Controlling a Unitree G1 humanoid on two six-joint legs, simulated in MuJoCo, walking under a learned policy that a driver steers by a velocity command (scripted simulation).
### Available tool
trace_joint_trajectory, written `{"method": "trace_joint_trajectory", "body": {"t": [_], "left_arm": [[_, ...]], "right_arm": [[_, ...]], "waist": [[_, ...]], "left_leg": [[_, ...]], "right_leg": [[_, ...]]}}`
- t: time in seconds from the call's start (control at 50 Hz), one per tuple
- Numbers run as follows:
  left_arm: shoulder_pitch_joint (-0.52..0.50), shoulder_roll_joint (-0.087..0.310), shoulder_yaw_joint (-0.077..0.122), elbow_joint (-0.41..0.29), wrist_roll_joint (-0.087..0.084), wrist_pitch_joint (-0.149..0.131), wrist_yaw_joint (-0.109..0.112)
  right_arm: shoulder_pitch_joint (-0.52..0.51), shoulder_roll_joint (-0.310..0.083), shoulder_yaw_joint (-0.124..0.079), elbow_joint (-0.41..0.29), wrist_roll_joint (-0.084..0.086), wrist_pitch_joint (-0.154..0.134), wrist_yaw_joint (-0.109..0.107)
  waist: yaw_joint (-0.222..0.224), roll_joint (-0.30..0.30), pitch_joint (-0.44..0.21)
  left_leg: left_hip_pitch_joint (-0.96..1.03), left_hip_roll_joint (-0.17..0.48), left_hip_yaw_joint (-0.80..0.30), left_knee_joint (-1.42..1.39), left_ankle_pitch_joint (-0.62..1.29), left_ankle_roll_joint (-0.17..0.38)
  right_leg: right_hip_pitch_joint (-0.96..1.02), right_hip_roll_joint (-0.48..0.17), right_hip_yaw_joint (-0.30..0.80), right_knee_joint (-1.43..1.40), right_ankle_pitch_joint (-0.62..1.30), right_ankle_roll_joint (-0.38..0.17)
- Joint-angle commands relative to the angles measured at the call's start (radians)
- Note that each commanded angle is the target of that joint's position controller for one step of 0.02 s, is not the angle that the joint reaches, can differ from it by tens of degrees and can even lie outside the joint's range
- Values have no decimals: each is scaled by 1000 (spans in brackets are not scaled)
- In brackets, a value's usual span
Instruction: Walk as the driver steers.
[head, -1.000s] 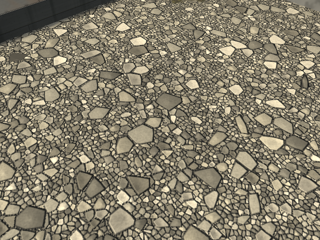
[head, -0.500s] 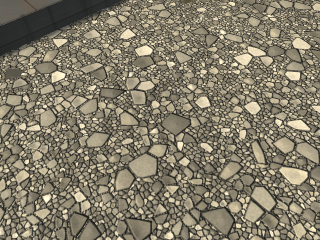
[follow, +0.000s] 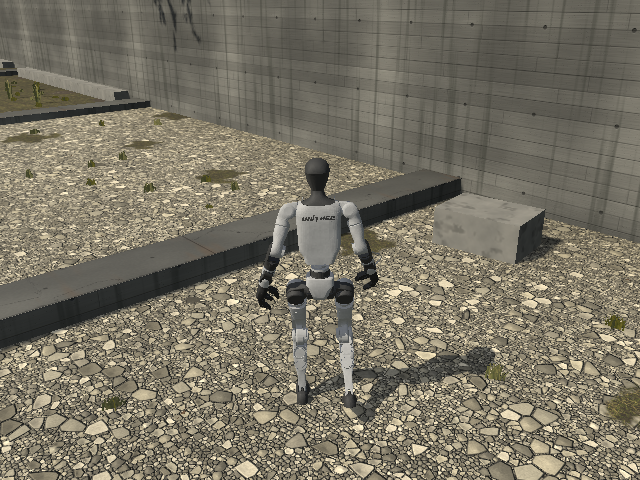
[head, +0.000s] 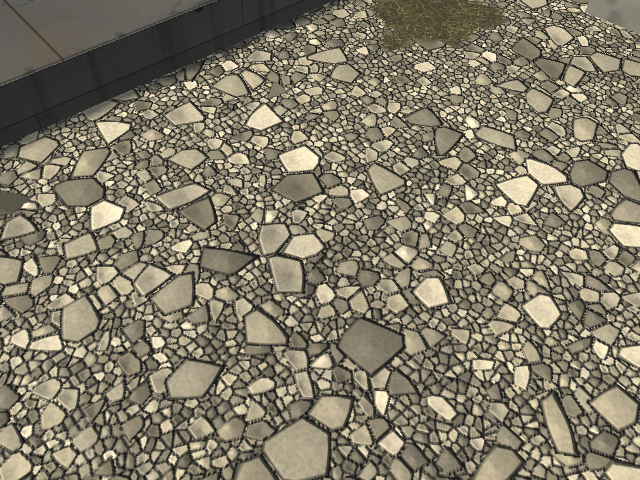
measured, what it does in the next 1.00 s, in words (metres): walks ahead, turning right: right foot, then left foot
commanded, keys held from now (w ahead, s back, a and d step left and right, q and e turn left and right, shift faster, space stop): w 0.12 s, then w+e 0.88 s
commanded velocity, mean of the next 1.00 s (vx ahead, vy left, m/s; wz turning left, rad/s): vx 0.50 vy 0.00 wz -0.39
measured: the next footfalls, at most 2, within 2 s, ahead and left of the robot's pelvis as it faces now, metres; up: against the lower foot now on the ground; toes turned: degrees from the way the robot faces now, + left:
right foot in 0.40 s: +0.39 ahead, -0.15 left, +0.00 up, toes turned -8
left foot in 0.90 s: +0.72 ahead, -0.04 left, +0.00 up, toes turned -27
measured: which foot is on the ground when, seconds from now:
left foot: down 0.00-0.40, up 0.42-0.88, down 0.90-1.00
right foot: up 0.00-0.38, down 0.40-0.92, up 0.94-1.00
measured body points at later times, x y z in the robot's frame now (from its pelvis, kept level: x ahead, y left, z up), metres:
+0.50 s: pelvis +0.28 -0.07 -0.01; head +0.32 -0.08 +0.44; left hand +0.48 +0.18 -0.10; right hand +0.31 -0.35 -0.14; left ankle +0.14 +0.09 -0.65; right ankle +0.35 -0.15 -0.73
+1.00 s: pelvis +0.57 -0.09 -0.01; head +0.59 -0.10 +0.44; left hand +0.74 +0.15 -0.12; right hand +0.64 -0.41 -0.08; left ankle +0.68 -0.02 -0.73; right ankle +0.40 -0.15 -0.66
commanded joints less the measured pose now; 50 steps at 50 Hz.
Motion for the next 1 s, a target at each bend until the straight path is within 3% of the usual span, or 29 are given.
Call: {"method": "trace_joint_trajectory", "body": {"t": [0.02, 0.08, 0.12, 0.18, 0.24, 0.3, 0.34, 0.36, 0.38, 0.4, 0.42, 0.44, 0.46, 0.48, 0.5, 0.52, 0.54, 0.6, 0.64, 0.72, 0.82, 0.86, 0.88, 0.9, 0.92, 0.94, 0.96, 0.98, 1.0], "left_arm": [[-24, 89, 26, -83, 8, -9, 2], [-36, 55, 19, -88, 17, 13, 9], [-112, 46, 15, -113, 22, 12, 9], [-199, 25, 6, -127, 13, 3, -5], [-283, 26, 3, -158, 3, 1, -19], [-332, 40, 8, -194, 1, 1, -35], [-325, 50, 13, -207, 7, 1, -46], [-290, 66, 22, -207, 9, 3, -48], [-202, 92, 39, -190, 10, 5, -47], [-50, 142, 70, -149, 7, 8, -39], [109, 234, 100, -127, 3, 17, -23], [95, 289, 104, -133, -5, 12, -27], [108, 190, 80, -145, -7, 9, -26], [64, 158, 71, -150, 2, 4, -22], [8, 149, 68, -164, 6, 2, -19], [-43, 126, 61, -179, 11, 4, -17], [-71, 109, 54, -194, 22, 4, -14], [-71, 118, 59, -200, 14, 3, 0], [-43, 143, 67, -190, 9, 4, 13], [14, 149, 70, -168, 1, 18, 29], [69, 140, 71, -143, -6, 36, 37], [51, 143, 75, -147, -2, 43, 39], [32, 126, 70, -154, 0, 45, 37], [19, 81, 53, -169, 8, 42, 31], [102, 21, 34, -191, 3, 36, 30], [168, 36, 25, -205, -10, 28, 30], [115, 130, 48, -188, -18, 30, 30], [25, 152, 55, -201, -10, 36, 29], [-22, 139, 57, -215, -1, 39, 27]], "right_arm": [[57, -108, -30, -28, -8, -12, 0], [64, -134, -39, -1, -1, -29, -1], [89, -147, -43, 20, 0, -27, -10], [106, -166, -46, 39, -2, -22, -20], [161, -185, -53, 77, 3, -17, -24], [176, -189, -59, 103, 9, -2, -29], [163, -199, -66, 107, 13, 13, -36], [148, -212, -69, 103, 13, 20, -41], [130, -220, -71, 96, 12, 30, -47], [133, -204, -64, 86, 6, 40, -57], [160, -162, -43, 54, -20, 35, -65], [261, -41, -3, 23, -32, 4, -43], [165, -140, -21, 28, 5, -31, -26], [76, -173, -29, -4, 33, -52, -17], [38, -163, -26, -11, 22, -63, -23], [21, -166, -32, -14, -1, -63, -30], [32, -165, -37, -18, -10, -54, -30], [46, -130, -33, -27, -18, -25, -33], [-22, -111, -27, -52, -21, -18, -36], [-165, -77, -15, -89, -11, -28, -26], [-231, -119, -29, -118, 5, -45, -7], [-179, -141, -41, -108, 7, -54, -6], [-96, -158, -53, -87, 3, -58, -11], [27, -193, -68, -71, -12, -63, -19], [164, -274, -89, -58, -30, -57, -27], [209, -256, -90, -28, -7, -42, -18], [158, -170, -68, -47, 6, -36, -20], [114, -134, -57, -54, 1, -26, -24], [71, -118, -50, -49, -6, -21, -24]], "waist": [[-17, 112, -69], [4, 98, -40], [-13, 82, -15], [-48, 85, 4], [-86, 76, 27], [-90, 68, 44], [-73, 77, 32], [-49, 92, 1], [2, 98, -60], [71, 72, -149], [116, -72, -268], [14, -283, -367], [86, -159, -367], [88, -110, -232], [58, -5, -163], [25, 23, -112], [-7, -2, -103], [-32, -22, -76], [-15, -18, -46], [42, -45, -31], [53, -66, -28], [19, -98, -37], [-27, -98, -74], [-88, -65, -186], [-96, 122, -348], [-74, 356, -402], [-90, 217, -260], [-97, 131, -149], [-78, 92, -69]], "left_leg": [[247, 249, -315, -295, 99, 180], [184, 235, -221, -349, 209, 201], [195, 223, -176, -365, 232, 194], [208, 198, -77, -382, 203, 155], [280, 236, -42, -385, 169, 143], [409, 284, -20, -342, 203, 121], [467, 298, 4, -272, 350, 99], [479, 293, 23, -202, 525, 84], [471, 273, 55, -69, 697, 63], [395, 224, 100, 143, 744, 29], [144, 168, 120, 477, 427, -14], [-279, -47, -2, 773, -403, -70], [-393, 0, -154, 855, -407, -49], [-448, 40, -141, 836, -310, -29], [-417, 82, -133, 770, -230, -25], [-363, 108, -129, 689, -184, -35], [-299, 124, -137, 654, -156, -43], [-261, 122, -113, 540, -116, -88], [-278, 108, -101, 414, -7, -115], [-179, 46, -91, 129, 236, -123], [-137, 17, -133, -10, 194, -92], [-69, 15, -128, -31, 106, -60], [54, 13, -108, -76, 115, -32], [281, 102, -171, -52, 112, 21], [654, 321, -474, -49, 20, 142], [765, 456, -820, -143, -206, 228], [648, 428, -751, -179, -341, 190], [519, 382, -595, -192, -291, 149], [395, 338, -483, -223, -180, 134]], "right_leg": [[-251, -105, 36, -2, 112, 13], [-255, -112, 22, -91, 187, 45], [-290, -115, 19, -220, 293, 57], [-250, -90, -6, -421, 470, 47], [-248, -67, -11, -514, 513, 28], [-301, -55, 4, -563, 436, -10], [-280, -33, -26, -575, 342, -39], [-214, -3, -58, -574, 293, -56], [-87, 38, -97, -586, 276, -77], [131, 81, -106, -609, 300, -106], [437, -92, 166, -604, 342, -180], [742, -287, 714, -745, 100, -363], [757, -286, 752, -833, -1, -334], [648, -258, 614, -847, 70, -295], [514, -221, 513, -850, 178, -271], [392, -191, 438, -865, 294, -261], [316, -167, 399, -887, 373, -259], [206, -134, 317, -926, 484, -273], [167, -108, 272, -937, 503, -258], [121, -47, 227, -912, 408, -192], [245, -96, 357, -808, 341, -168], [277, -110, 400, -745, 390, -153], [263, -77, 389, -675, 444, -131], [190, -26, 340, -489, 432, -100], [-87, 100, 209, -163, 180, -29], [-322, 115, 153, 57, -206, -1], [-400, 45, 171, 145, -142, 9], [-403, 11, 130, 157, -58, 16], [-382, -18, 111, 118, 1, 22]]}}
